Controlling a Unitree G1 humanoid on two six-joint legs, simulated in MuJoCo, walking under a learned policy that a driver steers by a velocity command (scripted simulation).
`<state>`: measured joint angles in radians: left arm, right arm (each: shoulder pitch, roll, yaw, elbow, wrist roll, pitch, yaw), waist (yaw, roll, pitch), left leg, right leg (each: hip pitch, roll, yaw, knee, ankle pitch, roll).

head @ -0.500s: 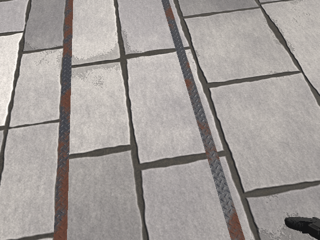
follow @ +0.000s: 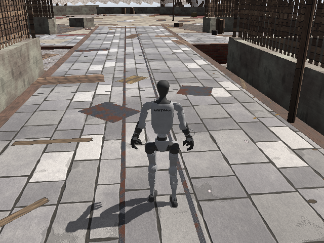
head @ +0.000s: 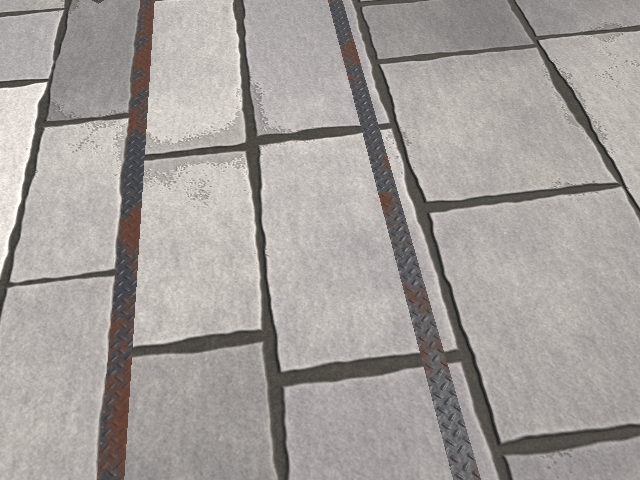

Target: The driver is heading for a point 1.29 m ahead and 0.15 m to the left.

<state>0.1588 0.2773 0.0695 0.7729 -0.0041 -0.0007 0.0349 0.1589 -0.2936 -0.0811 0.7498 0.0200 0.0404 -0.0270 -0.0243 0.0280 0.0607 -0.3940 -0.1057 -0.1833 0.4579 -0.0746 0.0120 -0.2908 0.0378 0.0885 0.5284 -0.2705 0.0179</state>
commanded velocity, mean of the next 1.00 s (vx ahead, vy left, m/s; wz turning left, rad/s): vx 0.01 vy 0.00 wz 0.21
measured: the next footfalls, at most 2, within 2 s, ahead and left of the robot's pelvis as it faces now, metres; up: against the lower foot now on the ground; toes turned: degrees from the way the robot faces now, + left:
left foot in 0.42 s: +0.02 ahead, +0.14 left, +0.00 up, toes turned +18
right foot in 0.84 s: +0.08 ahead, -0.08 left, +0.00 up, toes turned +14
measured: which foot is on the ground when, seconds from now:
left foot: down 0.00-0.02, up 0.04-0.40, down 0.42-0.88, up 0.90-1.00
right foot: down 0.00-0.44, up 0.46-0.82, down 0.84-1.00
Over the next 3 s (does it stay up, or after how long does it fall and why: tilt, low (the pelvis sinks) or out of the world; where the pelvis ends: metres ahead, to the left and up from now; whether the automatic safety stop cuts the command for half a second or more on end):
stays up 0.70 0.08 0.01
